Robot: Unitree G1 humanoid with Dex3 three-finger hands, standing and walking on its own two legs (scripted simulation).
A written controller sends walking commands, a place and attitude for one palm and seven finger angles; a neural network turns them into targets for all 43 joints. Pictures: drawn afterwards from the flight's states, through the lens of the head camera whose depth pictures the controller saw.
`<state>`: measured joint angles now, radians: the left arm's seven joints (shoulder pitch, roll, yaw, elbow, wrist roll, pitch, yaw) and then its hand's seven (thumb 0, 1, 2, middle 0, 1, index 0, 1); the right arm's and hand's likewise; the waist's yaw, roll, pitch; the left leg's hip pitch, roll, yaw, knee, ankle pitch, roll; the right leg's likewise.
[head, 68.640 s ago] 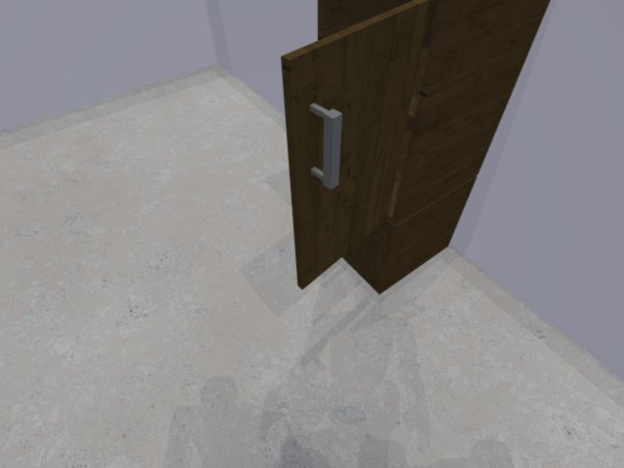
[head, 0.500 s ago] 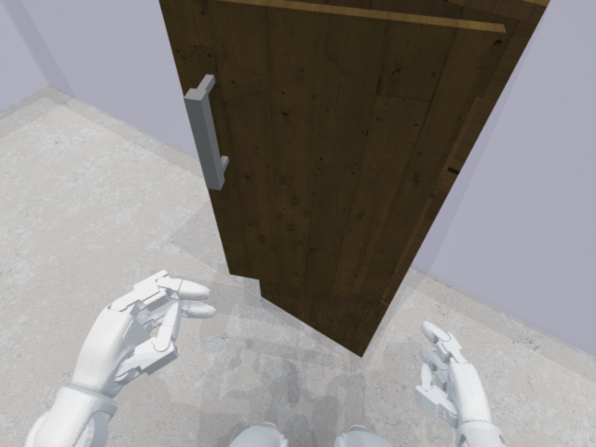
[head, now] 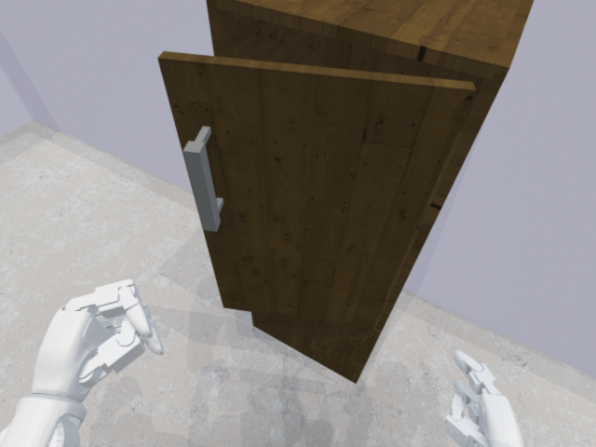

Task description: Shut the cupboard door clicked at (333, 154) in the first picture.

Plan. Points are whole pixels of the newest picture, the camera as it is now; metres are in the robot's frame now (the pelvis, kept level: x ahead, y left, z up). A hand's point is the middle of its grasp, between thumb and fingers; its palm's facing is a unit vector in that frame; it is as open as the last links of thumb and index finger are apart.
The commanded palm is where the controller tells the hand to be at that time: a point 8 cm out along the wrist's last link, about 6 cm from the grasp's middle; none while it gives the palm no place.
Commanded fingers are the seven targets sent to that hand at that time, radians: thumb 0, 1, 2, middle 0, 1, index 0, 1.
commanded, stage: raise the hand and make a fist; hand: left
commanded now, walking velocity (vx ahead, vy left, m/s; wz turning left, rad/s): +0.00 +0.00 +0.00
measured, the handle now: (208, 181) +0.43 +0.16 +0.13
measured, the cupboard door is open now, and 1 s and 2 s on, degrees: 21 21 21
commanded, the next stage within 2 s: bring the fist close to the handle in 0.72 s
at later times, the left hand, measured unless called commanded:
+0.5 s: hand (125, 315) +0.23 +0.21 +0.12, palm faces -0.08 -1.00 -0.04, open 3.1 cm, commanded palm +0.20 +0.26 +0.13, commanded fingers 0.00 0.90 0.90 -1.30 -1.50 -1.30 -1.50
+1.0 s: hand (119, 308) +0.23 +0.20 +0.14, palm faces -0.02 -1.00 -0.06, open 3.1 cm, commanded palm +0.21 +0.25 +0.13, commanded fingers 0.00 0.90 0.90 -1.30 -1.50 -1.30 -1.50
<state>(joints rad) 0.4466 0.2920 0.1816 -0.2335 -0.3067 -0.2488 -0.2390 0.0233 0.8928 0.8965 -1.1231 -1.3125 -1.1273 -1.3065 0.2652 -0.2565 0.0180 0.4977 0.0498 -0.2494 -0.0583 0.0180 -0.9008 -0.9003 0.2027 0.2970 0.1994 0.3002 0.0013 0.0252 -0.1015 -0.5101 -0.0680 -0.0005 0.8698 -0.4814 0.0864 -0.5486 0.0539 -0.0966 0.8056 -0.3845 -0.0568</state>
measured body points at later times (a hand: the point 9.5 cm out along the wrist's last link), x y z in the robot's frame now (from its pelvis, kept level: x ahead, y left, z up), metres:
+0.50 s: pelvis +0.00 +0.02 +0.02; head +0.00 +0.02 +0.47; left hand +0.23 +0.26 +0.12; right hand +0.18 -0.20 -0.04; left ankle -0.03 +0.06 -0.70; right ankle +0.01 -0.09 -0.70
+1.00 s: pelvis -0.01 +0.02 +0.02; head -0.01 +0.02 +0.47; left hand +0.22 +0.26 +0.14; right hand +0.18 -0.20 -0.04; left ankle -0.03 +0.06 -0.70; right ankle +0.01 -0.09 -0.70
